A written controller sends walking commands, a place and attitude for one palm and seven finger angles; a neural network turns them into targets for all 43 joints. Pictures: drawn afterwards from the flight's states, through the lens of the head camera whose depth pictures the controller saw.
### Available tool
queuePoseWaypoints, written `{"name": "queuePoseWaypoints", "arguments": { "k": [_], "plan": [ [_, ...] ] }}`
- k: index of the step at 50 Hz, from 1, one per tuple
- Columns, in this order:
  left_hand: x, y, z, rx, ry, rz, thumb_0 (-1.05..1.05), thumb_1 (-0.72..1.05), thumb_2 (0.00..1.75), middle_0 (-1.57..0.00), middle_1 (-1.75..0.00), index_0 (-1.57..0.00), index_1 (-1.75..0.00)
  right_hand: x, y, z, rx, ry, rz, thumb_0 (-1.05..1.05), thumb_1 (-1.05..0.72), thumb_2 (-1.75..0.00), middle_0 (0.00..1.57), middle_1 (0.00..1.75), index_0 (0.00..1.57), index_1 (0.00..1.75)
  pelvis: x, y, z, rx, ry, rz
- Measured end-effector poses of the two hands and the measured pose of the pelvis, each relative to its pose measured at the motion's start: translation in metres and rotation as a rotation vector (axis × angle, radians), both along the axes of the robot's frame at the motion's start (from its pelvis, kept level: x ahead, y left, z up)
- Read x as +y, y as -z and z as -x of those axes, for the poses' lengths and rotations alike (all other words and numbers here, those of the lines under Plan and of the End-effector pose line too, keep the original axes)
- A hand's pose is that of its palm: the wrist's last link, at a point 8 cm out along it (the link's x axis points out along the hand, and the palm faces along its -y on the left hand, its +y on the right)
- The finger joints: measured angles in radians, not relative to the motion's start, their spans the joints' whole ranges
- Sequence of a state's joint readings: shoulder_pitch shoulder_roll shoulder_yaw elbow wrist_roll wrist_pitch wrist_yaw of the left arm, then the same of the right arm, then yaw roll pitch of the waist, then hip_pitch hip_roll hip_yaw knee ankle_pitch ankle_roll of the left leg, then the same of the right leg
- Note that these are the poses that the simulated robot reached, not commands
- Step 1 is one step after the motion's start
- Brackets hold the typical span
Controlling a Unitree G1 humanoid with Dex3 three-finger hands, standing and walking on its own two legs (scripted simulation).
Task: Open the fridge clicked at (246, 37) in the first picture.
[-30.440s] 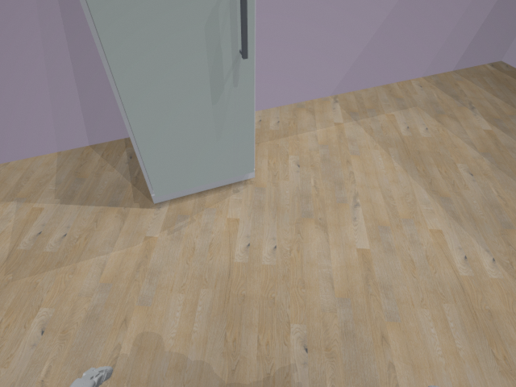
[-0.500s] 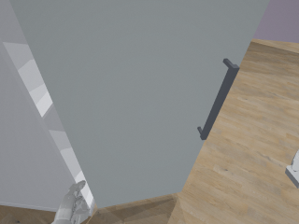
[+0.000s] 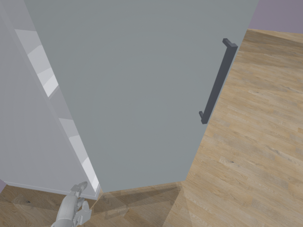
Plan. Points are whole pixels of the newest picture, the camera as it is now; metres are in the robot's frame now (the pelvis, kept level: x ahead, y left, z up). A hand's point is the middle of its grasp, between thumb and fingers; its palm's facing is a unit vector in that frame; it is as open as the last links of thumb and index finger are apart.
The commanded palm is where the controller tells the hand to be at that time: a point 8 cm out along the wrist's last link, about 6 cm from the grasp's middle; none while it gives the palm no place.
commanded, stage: step back with the hand held close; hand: right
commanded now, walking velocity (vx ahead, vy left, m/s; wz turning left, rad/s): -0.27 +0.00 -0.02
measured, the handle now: (213, 87) +0.50 -0.18 +0.12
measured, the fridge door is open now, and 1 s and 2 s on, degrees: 73 73 73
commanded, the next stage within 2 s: stop stepping back and stand still in 0.78 s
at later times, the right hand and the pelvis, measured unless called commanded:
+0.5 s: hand out of the picture +0.09 -0.28 +0.17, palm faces +0.58 +0.71 -0.40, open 7.4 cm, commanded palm +0.02 -0.31 +0.19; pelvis -0.09 +0.00 -0.02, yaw -7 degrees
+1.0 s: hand out of the picture +0.00 -0.26 +0.17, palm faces +0.38 +0.83 -0.40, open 7.4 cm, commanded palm -0.08 -0.30 +0.19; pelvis -0.23 +0.00 +0.01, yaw +1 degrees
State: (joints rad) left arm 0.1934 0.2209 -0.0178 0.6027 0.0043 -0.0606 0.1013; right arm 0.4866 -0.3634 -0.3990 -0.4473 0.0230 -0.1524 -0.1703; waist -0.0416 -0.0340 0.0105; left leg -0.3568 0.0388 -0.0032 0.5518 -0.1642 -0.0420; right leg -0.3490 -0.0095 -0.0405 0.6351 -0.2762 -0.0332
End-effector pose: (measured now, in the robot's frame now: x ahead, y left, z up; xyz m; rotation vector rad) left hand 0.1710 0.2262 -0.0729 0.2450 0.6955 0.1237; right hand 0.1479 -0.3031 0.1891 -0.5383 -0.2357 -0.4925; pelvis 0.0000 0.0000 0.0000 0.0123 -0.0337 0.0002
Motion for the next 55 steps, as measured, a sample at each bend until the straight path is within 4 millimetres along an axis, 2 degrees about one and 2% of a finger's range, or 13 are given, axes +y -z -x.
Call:
{"name": "queuePoseWaypoints", "arguments": {
  "k": [5, 10, 18, 26, 33, 36, 39, 41, 44, 47, 49, 52, 55],
  "plan": [
    [0.005, -0.001, 0.023, 0.013, -0.009, -0.033, 0.01, 0.90, 0.90, -0.21, -0.30, -0.20, -0.30, 0.003, 0.009, 0.012, -0.001, -0.032, -0.018, 0.01, -0.88, -0.90, 0.21, 0.31, 0.21, 0.30, -0.002, 0.001, 0.017, 0.006, 0.007, -0.006],
    [0.009, -0.001, 0.041, 0.009, -0.014, -0.053, 0.01, 0.90, 0.90, -0.21, -0.30, -0.20, -0.30, -0.001, 0.004, 0.029, -0.032, -0.037, 0.055, 0.01, -0.88, -0.90, 0.21, 0.31, 0.21, 0.30, 0.001, 0.005, 0.030, -0.011, 0.052, -0.018],
    [0.011, 0.005, 0.049, 0.011, 0.052, -0.064, 0.01, 0.90, 0.90, -0.21, -0.30, -0.20, -0.30, -0.006, -0.003, 0.082, -0.083, 0.049, 0.093, 0.01, -0.88, -0.90, 0.21, 0.31, 0.21, 0.30, 0.007, 0.011, 0.050, -0.020, 0.092, -0.009],
    [-0.005, 0.002, 0.062, -0.033, 0.104, -0.079, 0.01, 0.91, 0.90, -0.21, -0.30, -0.20, -0.30, -0.011, 0.010, 0.110, -0.100, 0.048, 0.039, 0.01, -0.88, -0.90, 0.21, 0.31, 0.21, 0.30, 0.005, 0.016, 0.091, -0.034, 0.147, -0.044],
    [-0.023, 0.009, 0.072, -0.065, 0.180, 0.006, 0.01, 0.90, 0.90, -0.21, -0.30, -0.20, -0.30, -0.003, -0.004, 0.175, -0.138, 0.102, 0.105, 0.01, -0.88, -0.90, 0.21, 0.31, 0.21, 0.30, 0.021, 0.025, 0.119, 0.023, 0.159, -0.017],
    [-0.030, 0.008, 0.083, -0.021, 0.211, 0.008, 0.01, 0.91, 0.90, -0.21, -0.30, -0.20, -0.30, 0.002, -0.006, 0.195, -0.115, 0.121, 0.054, 0.01, -0.88, -0.90, 0.21, 0.31, 0.21, 0.30, 0.017, 0.013, 0.135, 0.005, 0.142, -0.018],
    [-0.038, -0.009, 0.099, 0.021, 0.218, -0.003, 0.01, 0.91, 0.90, -0.21, -0.30, -0.20, -0.30, -0.002, -0.014, 0.201, -0.104, 0.110, 0.005, 0.01, -0.88, -0.90, 0.21, 0.31, 0.21, 0.30, 0.012, -0.005, 0.145, 0.008, 0.097, 0.023],
    [-0.041, -0.023, 0.108, 0.014, 0.209, -0.019, 0.01, 0.91, 0.90, -0.21, -0.30, -0.20, -0.30, -0.010, -0.016, 0.197, -0.109, 0.088, -0.017, 0.01, -0.88, -0.90, 0.21, 0.31, 0.21, 0.30, 0.009, -0.014, 0.155, 0.012, 0.071, 0.038],
    [-0.040, -0.033, 0.117, -0.061, 0.175, -0.039, 0.01, 0.90, 0.90, -0.21, -0.30, -0.20, -0.30, -0.019, -0.014, 0.183, -0.123, 0.019, -0.022, 0.01, -0.88, -0.90, 0.21, 0.31, 0.21, 0.30, -0.001, -0.008, 0.177, 0.017, 0.061, -0.015],
    [-0.034, -0.040, 0.140, -0.101, 0.118, -0.019, 0.01, 0.90, 0.90, -0.21, -0.30, -0.20, -0.30, -0.015, -0.004, 0.177, -0.093, -0.072, -0.010, 0.01, -0.89, -0.90, 0.21, 0.31, 0.21, 0.30, -0.002, -0.004, 0.208, 0.007, 0.021, 0.004],
    [-0.028, -0.047, 0.165, -0.126, 0.084, -0.013, 0.01, 0.90, 0.90, -0.21, -0.30, -0.20, -0.30, -0.006, 0.006, 0.183, -0.030, -0.131, -0.028, 0.01, -0.89, -0.90, 0.21, 0.31, 0.21, 0.30, -0.001, -0.005, 0.224, 0.004, -0.010, 0.000],
    [-0.013, -0.053, 0.209, -0.138, 0.030, -0.021, 0.01, 0.90, 0.90, -0.21, -0.30, -0.20, -0.30, 0.012, 0.010, 0.207, 0.033, -0.210, -0.044, 0.01, -0.89, -0.90, 0.21, 0.31, 0.21, 0.30, 0.000, -0.008, 0.242, 0.002, -0.037, -0.016],
    [0.004, -0.049, 0.256, -0.094, -0.014, -0.047, 0.01, 0.90, 0.90, -0.21, -0.30, -0.20, -0.30, 0.026, -0.001, 0.237, 0.032, -0.244, -0.021, 0.01, -0.88, -0.90, 0.21, 0.31, 0.21, 0.30, 0.004, -0.011, 0.258, 0.012, -0.031, -0.026]
  ]
}}
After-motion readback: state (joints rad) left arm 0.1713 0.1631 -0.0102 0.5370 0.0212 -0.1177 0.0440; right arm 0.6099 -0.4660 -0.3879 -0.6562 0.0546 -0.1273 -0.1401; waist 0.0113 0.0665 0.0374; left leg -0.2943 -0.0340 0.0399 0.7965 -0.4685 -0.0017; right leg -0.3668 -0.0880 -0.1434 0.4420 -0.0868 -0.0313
